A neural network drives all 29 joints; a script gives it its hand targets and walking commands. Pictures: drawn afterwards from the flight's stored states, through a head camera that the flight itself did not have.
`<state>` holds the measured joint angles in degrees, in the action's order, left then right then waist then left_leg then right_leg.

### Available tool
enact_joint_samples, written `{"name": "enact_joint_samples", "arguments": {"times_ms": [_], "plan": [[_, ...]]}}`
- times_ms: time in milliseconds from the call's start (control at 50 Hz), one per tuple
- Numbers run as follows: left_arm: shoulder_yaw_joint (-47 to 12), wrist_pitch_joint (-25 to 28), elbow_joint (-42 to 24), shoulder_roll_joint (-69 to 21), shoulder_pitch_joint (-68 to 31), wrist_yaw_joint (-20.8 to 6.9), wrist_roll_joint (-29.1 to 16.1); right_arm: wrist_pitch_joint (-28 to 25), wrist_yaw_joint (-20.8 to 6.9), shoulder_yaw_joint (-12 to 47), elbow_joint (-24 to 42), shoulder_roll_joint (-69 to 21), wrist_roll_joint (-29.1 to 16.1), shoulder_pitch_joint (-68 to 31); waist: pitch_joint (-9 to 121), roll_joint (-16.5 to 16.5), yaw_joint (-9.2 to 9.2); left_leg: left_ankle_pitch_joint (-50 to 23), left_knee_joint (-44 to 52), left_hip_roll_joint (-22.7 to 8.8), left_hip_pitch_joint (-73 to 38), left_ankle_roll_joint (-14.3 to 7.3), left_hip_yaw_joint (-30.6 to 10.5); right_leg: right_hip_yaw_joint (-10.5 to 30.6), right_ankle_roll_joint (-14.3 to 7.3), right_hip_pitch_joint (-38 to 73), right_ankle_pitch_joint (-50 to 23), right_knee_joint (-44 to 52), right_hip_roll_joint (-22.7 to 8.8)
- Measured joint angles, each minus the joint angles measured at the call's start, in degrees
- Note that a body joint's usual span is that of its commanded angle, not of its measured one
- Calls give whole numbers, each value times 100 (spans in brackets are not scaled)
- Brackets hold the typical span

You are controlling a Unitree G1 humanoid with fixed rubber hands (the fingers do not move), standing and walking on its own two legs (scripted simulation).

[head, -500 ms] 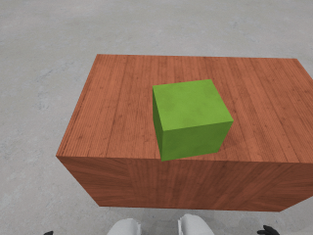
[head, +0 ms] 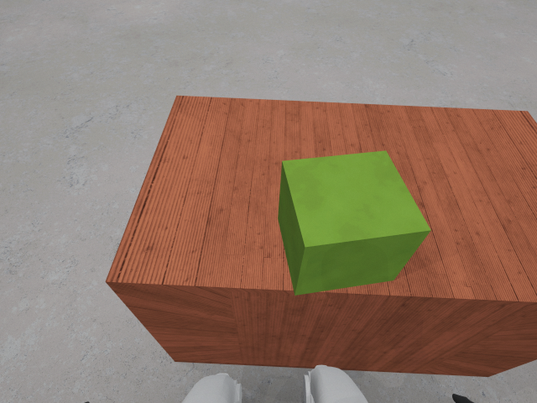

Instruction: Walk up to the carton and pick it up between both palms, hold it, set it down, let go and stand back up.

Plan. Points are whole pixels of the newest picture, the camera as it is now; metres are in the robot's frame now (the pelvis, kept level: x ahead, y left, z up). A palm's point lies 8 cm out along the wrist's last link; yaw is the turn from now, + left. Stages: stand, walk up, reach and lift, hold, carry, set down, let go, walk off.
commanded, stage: walk up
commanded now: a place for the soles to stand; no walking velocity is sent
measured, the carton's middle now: (340, 223) +0.40 -0.12 -0.01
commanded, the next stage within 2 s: reach and lift in 1.22 s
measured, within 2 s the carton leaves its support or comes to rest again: neither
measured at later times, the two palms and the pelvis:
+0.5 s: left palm out of the picture +0.09 +0.28 -0.09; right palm out of the picture +0.11 -0.32 -0.10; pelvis +0.02 -0.02 +0.00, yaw -1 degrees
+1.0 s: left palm out of the picture +0.09 +0.28 -0.10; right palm out of the picture +0.11 -0.32 -0.10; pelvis +0.02 -0.02 +0.00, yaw -1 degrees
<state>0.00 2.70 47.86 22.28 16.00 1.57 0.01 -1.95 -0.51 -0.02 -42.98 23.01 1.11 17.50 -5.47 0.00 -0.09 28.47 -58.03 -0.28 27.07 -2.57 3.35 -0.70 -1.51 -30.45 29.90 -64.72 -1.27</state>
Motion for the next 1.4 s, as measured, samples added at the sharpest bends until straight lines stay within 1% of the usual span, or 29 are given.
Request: {"name": "enact_joint_samples", "arguments": {"times_ms": [80, 100, 140, 220, 380, 460, 500, 560, 580, 620, 700, 740, 800, 900, 1060, 1180, 1260, 1280, 1300, 1340, 1360, 1400], "plan": [[0, 40, -1, 1, 1, 0, 0, 0, 0, 0, 1, -1, 0, 6, 3, -3, 2, 50, 0, 1, 2, 3, 37, 3, 0, 106, -24, 665, -38], [0, 62, 0, 0, -1, 0, 0, 0, 0, 0, 1, 0, 0, -2, 1, 0, 0, 57, 0, -2, 0, 13, 34, -1, 6, 119, -326, 765, -38], [0, 100, 1, 0, -1, 0, 0, 0, 0, -1, 1, 0, -6, -70, 1, 38, 0, 62, 0, -54, 0, 50, 22, -12, 36, 96, -432, 755, 11], [-1, 176, 3, -1, -1, -3, 0, 0, 0, -1, 1, 0, -14, -241, 2, 43, 0, 88, 0, -61, 1, 60, 15, -10, 38, 85, -365, 728, 22], [0, -10, 1, 0, -27, -14, 0, -58, 0, 0, 0, 0, -14, -248, 1, 13, 0, 122, 3, -27, 0, 61, 16, -9, 38, -14, -341, 620, -19], [0, 107, -1, 0, -28, -51, 0, -58, 0, -1, 0, 0, -14, -295, 1, 32, 0, 124, 4, -108, 0, 132, 11, -16, 38, -34, -368, 680, 48], [0, 195, 1, -1, -28, -54, 0, -58, 0, 0, 0, 0, -27, -323, 6, 26, 0, 93, -18, -110, 1, 134, 10, -15, 34, -11, -368, 677, 50], [0, 215, 3, -1, -29, -54, 0, -58, 0, -1, 0, 0, -27, -397, 6, 26, 0, 282, -18, -111, 1, 98, 8, -15, 27, 36, -352, 663, 33], [0, 206, 3, -1, -29, -54, 0, -58, 0, 0, 0, 0, -27, -422, 9, 27, 0, 278, -18, -106, 0, 92, 9, -15, 27, 37, -347, 651, 25], [0, 158, 5, -1, -30, -54, 0, -58, 0, 0, 0, 0, -27, -451, 11, 24, 0, 22, 12, -97, 0, 106, 8, -14, 27, 34, -338, 621, 13], [0, 31, 3, -1, -42, -54, 0, -69, 0, 0, -1, -1, -27, -393, 40, 18, -1, 56, 13, -98, 0, 145, 8, -13, 27, -2, -333, 569, 8], [0, 40, 1, 0, -47, -59, 0, -69, 0, 0, -1, -1, -27, -359, 40, 9, 0, 59, 13, -107, 0, 152, 8, -13, 27, 9, -332, 637, -6], [0, 118, 0, -1, -47, -75, 0, -69, 0, 0, -3, -1, -27, -365, 40, 25, -1, 59, 13, -168, 0, 196, 8, -16, 27, -24, -360, 614, 51], [0, 216, 3, -1, -47, -78, 0, -62, 0, 0, -3, -1, -27, -391, 40, 25, 0, 88, 12, -147, 0, 170, 7, -15, -2, -27, -356, 602, 35], [0, 28, 2, -1, -61, -78, 0, -66, 0, 0, -16, -1, -27, -329, 43, 24, -1, 68, 16, -134, 0, 188, 6, -15, -2, -29, -343, 588, 20], [0, 223, 4, -1, -60, -85, 0, -57, 0, 0, -18, -1, -27, -353, 43, 10, 0, 101, 16, -168, 0, 203, 7, -15, -2, -27, -342, 612, 54], [0, 185, 6, -1, -61, -84, 0, -57, 0, 0, -18, -1, -27, -385, 43, 9, 0, 70, 18, -131, 0, 203, 6, -14, -2, -14, -342, 614, 14], [-1, -138, -57, -1, -98, -66, 0, -246, -14, -57, -256, -39, 126, -480, 44, -1, 0, 67, 16, -124, 2, 219, 6, -15, -2, -12, -342, 614, 6], [0, -643, -82, -7, -220, -32, 0, -464, -63, -151, -627, -89, 315, -663, 24, -6, 0, 72, 1, -124, 3, 228, 6, -15, -2, -10, -342, 607, 4], [0, -1571, -113, -28, -559, 37, 0, -695, -185, -333, -1247, -159, 574, -1064, -86, -7, 0, 88, -64, -124, 6, 229, 6, -15, -2, -5, -342, 562, 1], [-1, -1896, -171, -39, -714, 46, 0, -746, -237, -404, -1427, -186, 607, -1224, -152, -7, 0, 93, -94, -124, 6, 229, 6, -15, -2, -2, -342, 538, -1], [-1, -2288, -438, -76, -916, 64, 0, -849, -297, -527, -1516, -249, 609, -1389, -242, -7, -1, 92, -117, -124, 5, 231, 6, -15, -2, 1, -343, 518, -2]]}}
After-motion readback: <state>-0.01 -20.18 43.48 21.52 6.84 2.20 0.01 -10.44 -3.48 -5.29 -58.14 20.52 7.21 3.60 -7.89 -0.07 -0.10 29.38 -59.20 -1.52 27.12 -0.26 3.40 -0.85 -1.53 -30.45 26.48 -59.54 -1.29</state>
